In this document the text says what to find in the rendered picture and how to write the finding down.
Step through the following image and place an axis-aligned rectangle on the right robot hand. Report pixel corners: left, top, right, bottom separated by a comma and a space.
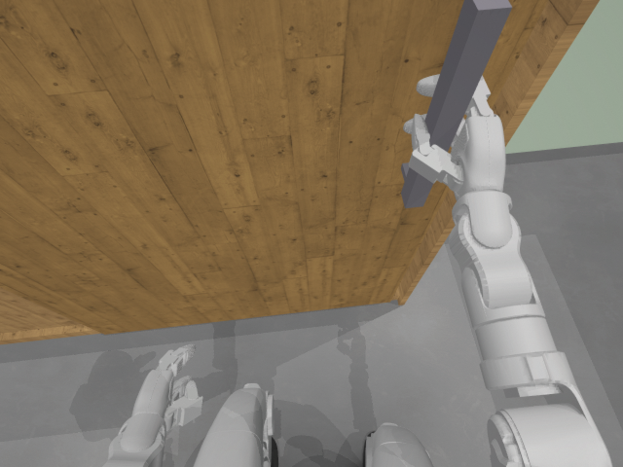
403, 74, 506, 201

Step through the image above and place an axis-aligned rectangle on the left robot thigh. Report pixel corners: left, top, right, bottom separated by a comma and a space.
194, 388, 275, 467

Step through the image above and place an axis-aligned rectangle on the robot thigh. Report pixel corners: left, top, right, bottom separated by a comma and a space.
365, 425, 434, 467
194, 388, 275, 467

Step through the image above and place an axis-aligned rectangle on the right robot upper arm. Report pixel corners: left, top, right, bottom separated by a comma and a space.
487, 403, 608, 467

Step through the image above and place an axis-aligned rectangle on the left robot hand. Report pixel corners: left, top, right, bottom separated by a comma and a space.
132, 344, 202, 432

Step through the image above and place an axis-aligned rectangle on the left robot forearm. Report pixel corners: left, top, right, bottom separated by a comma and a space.
102, 413, 166, 467

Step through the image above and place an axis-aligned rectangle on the right robot forearm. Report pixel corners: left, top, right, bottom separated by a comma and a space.
449, 190, 612, 467

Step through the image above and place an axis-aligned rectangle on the handle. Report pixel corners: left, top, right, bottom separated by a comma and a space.
401, 0, 512, 208

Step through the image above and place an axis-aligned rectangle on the right robot thigh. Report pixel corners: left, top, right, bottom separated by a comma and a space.
365, 425, 434, 467

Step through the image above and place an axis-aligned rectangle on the wardrobe door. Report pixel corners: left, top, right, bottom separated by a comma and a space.
0, 0, 548, 335
0, 288, 80, 333

